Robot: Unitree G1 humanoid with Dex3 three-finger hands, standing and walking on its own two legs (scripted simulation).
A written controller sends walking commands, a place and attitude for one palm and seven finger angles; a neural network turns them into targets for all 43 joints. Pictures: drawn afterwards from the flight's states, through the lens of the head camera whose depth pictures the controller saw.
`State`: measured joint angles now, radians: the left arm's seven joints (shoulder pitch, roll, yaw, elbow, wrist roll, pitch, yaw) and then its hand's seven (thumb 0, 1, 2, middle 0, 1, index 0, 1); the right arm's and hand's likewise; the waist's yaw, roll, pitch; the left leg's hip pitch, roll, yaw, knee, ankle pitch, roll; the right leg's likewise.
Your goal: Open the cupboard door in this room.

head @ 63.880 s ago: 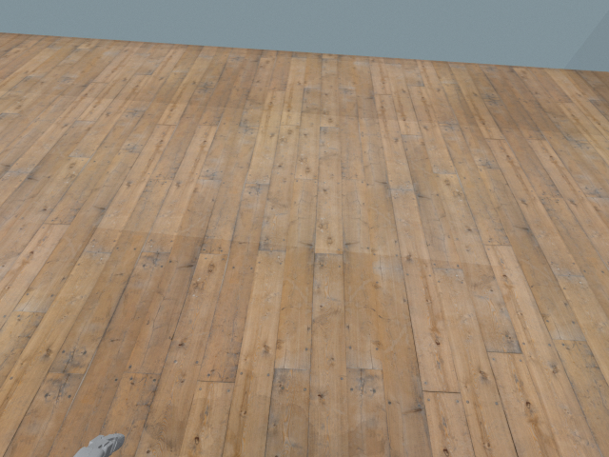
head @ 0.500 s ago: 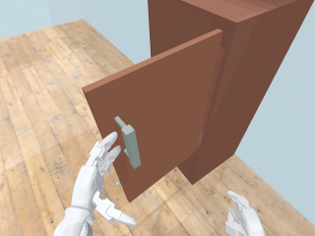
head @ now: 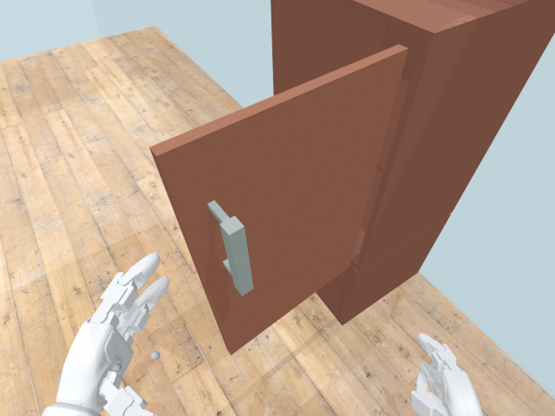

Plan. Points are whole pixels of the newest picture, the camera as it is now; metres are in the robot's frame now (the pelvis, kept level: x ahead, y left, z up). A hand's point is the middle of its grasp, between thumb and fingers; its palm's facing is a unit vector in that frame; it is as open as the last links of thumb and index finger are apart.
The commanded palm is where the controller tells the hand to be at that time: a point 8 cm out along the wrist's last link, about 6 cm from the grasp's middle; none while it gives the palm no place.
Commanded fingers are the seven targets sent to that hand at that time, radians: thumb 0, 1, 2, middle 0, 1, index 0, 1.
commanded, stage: draw the hand back to the body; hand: left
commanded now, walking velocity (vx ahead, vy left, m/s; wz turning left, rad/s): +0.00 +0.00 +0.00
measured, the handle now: (230, 250) +0.32 +0.09 +0.10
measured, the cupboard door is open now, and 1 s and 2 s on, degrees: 94 94 94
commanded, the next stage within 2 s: step back with the hand held close in 1.64 s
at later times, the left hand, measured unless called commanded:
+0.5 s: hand (116, 335) +0.18 +0.19 +0.12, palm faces -0.06 -1.00 -0.08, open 16.3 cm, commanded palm +0.15 +0.25 +0.14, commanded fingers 0.00 -0.40 0.34 -0.15 -0.30 -0.15 -0.30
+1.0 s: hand (46, 293) +0.21 +0.25 +0.17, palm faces +0.35 -0.85 -0.39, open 12.3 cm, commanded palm +0.16 +0.30 +0.19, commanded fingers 0.00 0.48 0.72 -0.19 -0.30 -0.19 -0.30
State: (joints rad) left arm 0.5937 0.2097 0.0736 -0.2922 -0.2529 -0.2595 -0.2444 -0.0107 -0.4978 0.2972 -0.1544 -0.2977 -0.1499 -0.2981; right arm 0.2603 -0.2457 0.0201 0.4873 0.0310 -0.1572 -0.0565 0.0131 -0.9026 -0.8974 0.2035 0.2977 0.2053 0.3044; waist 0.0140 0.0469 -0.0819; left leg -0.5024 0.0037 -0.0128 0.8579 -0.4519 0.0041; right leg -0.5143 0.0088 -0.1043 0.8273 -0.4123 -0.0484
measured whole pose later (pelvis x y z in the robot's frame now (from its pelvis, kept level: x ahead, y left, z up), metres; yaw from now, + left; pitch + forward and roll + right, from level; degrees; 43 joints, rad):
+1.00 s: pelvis +0.02 +0.02 +0.04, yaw -1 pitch -3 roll -1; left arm 0.54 0.32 0.21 -0.44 -0.05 -0.04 0.12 0.00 0.15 0.57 -0.18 -0.30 -0.18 -0.30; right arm 0.21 -0.22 0.06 0.61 0.00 -0.13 -0.09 0.01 -0.90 -0.90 0.21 0.30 0.21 0.30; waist 0.06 0.06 0.01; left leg -0.12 -0.02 0.01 0.48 -0.31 0.03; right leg -0.14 0.00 -0.07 0.46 -0.27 -0.01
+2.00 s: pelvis -0.01 +0.01 +0.04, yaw -2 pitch -1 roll -1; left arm 0.53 0.37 0.36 -0.42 -0.05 -0.14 0.11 0.02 0.89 0.90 -0.21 -0.30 -0.21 -0.30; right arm 0.17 -0.24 0.00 0.60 0.01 -0.04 -0.08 0.01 -0.90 -0.90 0.21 0.30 0.21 0.30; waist 0.01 0.05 0.05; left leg -0.20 0.00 0.02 0.46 -0.24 0.02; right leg -0.21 0.02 -0.07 0.39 -0.17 -0.03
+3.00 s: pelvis -0.19 +0.02 +0.03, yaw -5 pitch +4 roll -2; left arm 0.55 0.49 0.42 -0.60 -0.09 -0.21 0.11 0.02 0.89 0.90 -0.21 -0.30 -0.21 -0.30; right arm 0.09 -0.17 0.03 0.63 -0.01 -0.09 -0.05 0.01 -0.90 -0.90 0.21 0.30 0.21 0.31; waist 0.02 -0.01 0.03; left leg -0.55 0.04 0.04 0.48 -0.11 0.01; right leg -0.08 0.06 -0.03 0.41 -0.40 -0.03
